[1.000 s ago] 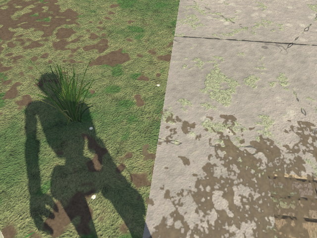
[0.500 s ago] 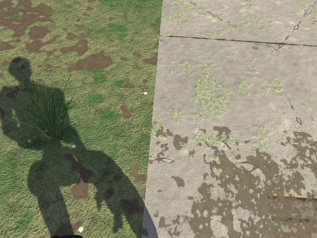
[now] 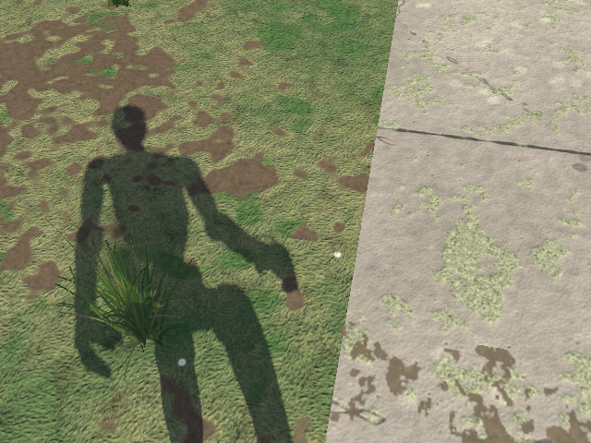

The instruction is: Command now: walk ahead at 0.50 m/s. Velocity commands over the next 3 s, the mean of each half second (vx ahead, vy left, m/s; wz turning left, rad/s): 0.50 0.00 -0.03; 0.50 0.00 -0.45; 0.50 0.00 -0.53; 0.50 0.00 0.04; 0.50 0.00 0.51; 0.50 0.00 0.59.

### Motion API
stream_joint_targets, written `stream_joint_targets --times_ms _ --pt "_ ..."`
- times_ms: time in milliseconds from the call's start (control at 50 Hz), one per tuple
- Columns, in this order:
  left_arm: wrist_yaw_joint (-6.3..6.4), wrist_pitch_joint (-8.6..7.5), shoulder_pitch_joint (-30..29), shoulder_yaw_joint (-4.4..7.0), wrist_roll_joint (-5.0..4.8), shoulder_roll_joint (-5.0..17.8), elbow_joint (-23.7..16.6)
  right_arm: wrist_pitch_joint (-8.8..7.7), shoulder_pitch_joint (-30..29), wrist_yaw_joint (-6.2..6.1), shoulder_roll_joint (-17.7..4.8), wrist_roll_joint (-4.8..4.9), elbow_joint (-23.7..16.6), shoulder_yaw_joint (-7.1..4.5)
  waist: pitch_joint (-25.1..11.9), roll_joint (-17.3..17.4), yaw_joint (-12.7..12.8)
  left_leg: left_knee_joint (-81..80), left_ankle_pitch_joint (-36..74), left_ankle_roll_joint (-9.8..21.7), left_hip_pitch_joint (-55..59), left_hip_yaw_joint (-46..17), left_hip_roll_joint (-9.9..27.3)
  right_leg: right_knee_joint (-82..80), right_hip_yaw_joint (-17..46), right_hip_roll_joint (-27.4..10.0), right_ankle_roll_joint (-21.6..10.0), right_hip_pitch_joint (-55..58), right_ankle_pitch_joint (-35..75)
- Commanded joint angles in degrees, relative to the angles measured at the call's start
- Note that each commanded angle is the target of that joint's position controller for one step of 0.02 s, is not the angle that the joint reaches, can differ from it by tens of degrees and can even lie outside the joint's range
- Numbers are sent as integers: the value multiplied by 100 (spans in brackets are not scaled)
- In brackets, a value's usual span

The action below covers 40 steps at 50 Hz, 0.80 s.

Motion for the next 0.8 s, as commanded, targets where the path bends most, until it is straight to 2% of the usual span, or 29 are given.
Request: stream_joint_targets --times_ms 20,60,100,120,140,160,180,200,220,240,260,280,300,320,360,420,500,560,640,660,700,720,740,760,780,800 --pt "45 -18 178 188 -64 963 -190 -79 -637 83 -234 54 -442 -5 403 -498 51 -684 209 -33 333 258 -236 -399 794 -1578 -830 -304 769" --pt "54 35 294 202 -75 969 -122 -111 -869 163 -283 79 -571 0 467 -536 79 -977 -110 60 286 233 -285 -186 880 -1773 -793 89 746" --pt "73 88 245 238 -82 1037 -105 -163 -796 230 -409 82 -628 -33 414 -607 -58 -1220 -547 222 530 242 -358 94 978 -1950 -703 362 949" --pt "79 119 147 254 -84 1085 -121 -188 -553 245 -501 78 -586 -74 291 -665 -231 -1331 -713 310 927 327 -460 354 964 -1964 -638 400 1400" --pt "83 148 4 243 -71 1075 -160 -203 4 235 -664 63 -433 -170 -18 -651 -563 -1474 -778 434 1709 481 -645 997 789 -1779 -519 340 2304" --pt "80 160 -49 174 -9 894 -223 -214 1045 196 -996 50 -124 -330 -688 -473 -987 -1415 -651 647 3130 351 -553 2265 493 -1425 -344 -138 2657" --pt "65 90 286 20 58 436 -373 -200 1997 164 -1594 -71 41 -475 -1626 535 -1091 -1423 -812 1310 5333 -1543 843 4499 27 -761 15 -2033 1092" --pt "30 -53 643 -102 -1 65 -320 -170 2261 218 -1573 -70 136 -453 -2136 1589 -976 -2291 -1620 1802 6288 -3691 1529 5762 524 -113 133 -3554 -2198" --pt "8 -143 210 73 -155 771 -361 -186 1977 225 -1059 -31 89 -308 -1567 995 -994 -2441 -1985 1538 5832 -3396 1343 6368 967 -492 9 -4125 -2041" --pt "8 -178 -238 122 -205 952 -510 -182 1390 225 -854 1 -47 -229 -892 652 -845 -2537 -1571 1326 4990 -2537 1181 6306 790 -803 -70 -4244 -1452" --pt "45 -161 -460 139 -135 906 -533 -173 922 245 -705 -28 -142 -173 -561 214 -671 -2720 -1042 1235 4209 -1933 936 6032 683 -1044 -43 -3964 -933" --pt "69 -99 -484 170 -68 811 -536 -178 695 271 -571 -61 -168 -135 -314 182 -496 -2927 -695 1169 3657 -1470 706 5705 669 -1216 -12 -3682 -608" --pt "71 -16 -373 172 -56 680 -509 -184 644 291 -474 -92 -126 -108 -261 281 -359 -3103 -535 1131 3331 -1175 544 5518 669 -1308 16 -3361 -410" --pt "75 52 -273 165 -56 553 -470 -197 712 296 -468 -91 -62 -112 -222 303 -303 -3216 -300 1168 3168 -963 452 5420 612 -1308 57 -3225 -303" --pt "97 128 -382 189 -36 519 -520 -217 921 255 -608 -88 77 -150 -69 230 -256 -3340 221 1237 3092 -648 395 5139 564 -1325 145 -3412 -3" --pt "95 154 -945 217 -23 499 -706 -175 1206 142 -718 -114 223 -183 95 138 -373 -3446 497 1200 3384 -340 441 4385 610 -1336 255 -4000 723" --pt "14 134 -1559 197 -71 401 -888 -156 1365 45 -752 -125 328 -176 270 162 -566 -3605 244 973 3517 227 354 3287 594 -1144 193 -3930 1649" --pt "-58 128 -2016 162 -82 342 -1081 -137 1587 4 -772 -106 466 -185 467 100 -732 -3633 272 910 3940 513 480 2760 535 -1007 106 -4035 1762" --pt "-219 106 -2484 122 -85 281 -1405 -17 1731 -36 -805 -62 580 -214 618 60 -838 -3241 814 839 4699 794 739 2388 293 -937 -34 -4258 1226" --pt "-266 99 -2519 124 -88 294 -1478 20 1683 -53 -847 -50 570 -229 609 90 -799 -3057 1213 797 4802 869 783 2338 173 -890 -93 -4175 968" --pt "-325 102 -2305 197 -83 437 -1555 87 1479 -100 -1023 -39 471 -273 321 285 -577 -2377 3077 671 4832 1080 770 2331 -233 -574 -268 -3447 390" --pt "-329 117 -1907 282 -82 584 -1511 129 1408 -129 -1106 -40 423 -295 17 420 -345 -1736 4049 600 4789 1177 737 2375 -414 -344 -378 -2819 153" --pt "-314 126 -1073 430 -95 828 -1319 175 1268 -150 -1145 -34 358 -296 -434 378 111 -635 4377 458 4482 1326 562 2088 -491 -98 -547 -1686 339" --pt "-224 157 -104 632 -81 1280 -1113 146 1245 -165 -1130 -42 228 -268 -968 27 531 929 3186 241 3259 1344 311 1884 344 -456 -845 65 534" --pt "-142 177 275 756 -86 1886 -1082 -33 1776 -28 -316 -206 -5 -13 -1615 -1458 94 3225 -1777 -136 590 1112 -784 1679 3320 -2009 -1872 2324 106" --pt "-123 150 397 642 -49 1601 -1132 -315 1526 75 -481 -31 -79 -5 -2316 -1274 226 4169 -3487 -50 -306 -146 -1157 694 5119 -2541 -2220 2855 -304"
Next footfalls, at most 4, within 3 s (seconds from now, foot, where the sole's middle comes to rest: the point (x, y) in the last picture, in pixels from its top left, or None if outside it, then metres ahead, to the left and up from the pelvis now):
0.16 left None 0.27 0.16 -0.78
0.76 right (365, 418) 0.57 -0.09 -0.78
1.24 left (326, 297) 0.89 0.02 -0.78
1.76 right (462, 287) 0.95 -0.35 -0.78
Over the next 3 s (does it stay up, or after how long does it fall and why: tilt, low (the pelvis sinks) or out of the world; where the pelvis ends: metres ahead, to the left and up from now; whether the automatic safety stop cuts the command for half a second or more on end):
stays up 1.50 -0.41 0.00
